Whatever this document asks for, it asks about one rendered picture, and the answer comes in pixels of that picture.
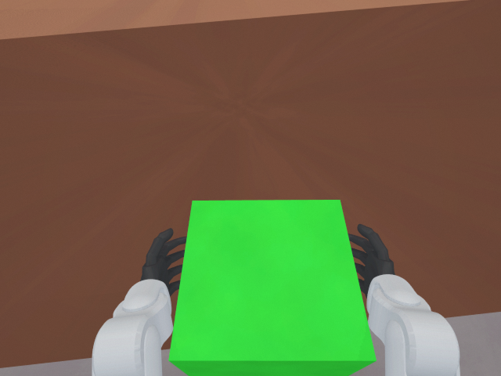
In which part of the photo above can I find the robot left hand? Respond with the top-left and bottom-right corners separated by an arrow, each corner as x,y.
140,228 -> 187,297

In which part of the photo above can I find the right robot forearm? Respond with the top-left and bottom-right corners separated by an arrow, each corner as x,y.
366,274 -> 460,376

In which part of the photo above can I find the left robot forearm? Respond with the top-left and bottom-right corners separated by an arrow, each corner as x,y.
92,279 -> 173,376

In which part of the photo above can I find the carton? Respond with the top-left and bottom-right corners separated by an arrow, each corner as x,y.
168,200 -> 377,376

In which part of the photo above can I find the robot right hand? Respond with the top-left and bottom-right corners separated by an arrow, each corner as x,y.
348,224 -> 395,298

